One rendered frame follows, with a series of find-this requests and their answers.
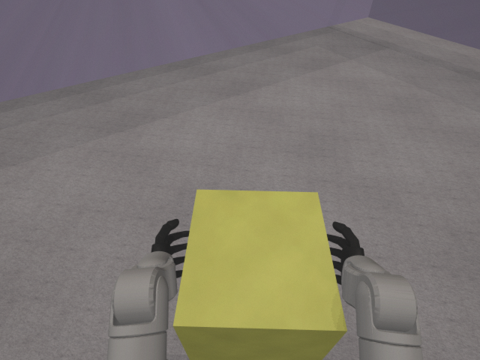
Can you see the carton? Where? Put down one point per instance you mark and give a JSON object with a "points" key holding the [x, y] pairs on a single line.
{"points": [[258, 281]]}

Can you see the robot left hand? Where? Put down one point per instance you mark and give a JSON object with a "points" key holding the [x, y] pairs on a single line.
{"points": [[164, 239]]}

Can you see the robot right hand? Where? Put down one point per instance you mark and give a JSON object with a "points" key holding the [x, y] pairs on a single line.
{"points": [[349, 243]]}

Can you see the robot right forearm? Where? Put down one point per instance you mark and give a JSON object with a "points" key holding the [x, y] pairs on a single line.
{"points": [[387, 317]]}

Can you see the robot left forearm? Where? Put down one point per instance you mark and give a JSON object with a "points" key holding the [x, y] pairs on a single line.
{"points": [[139, 309]]}

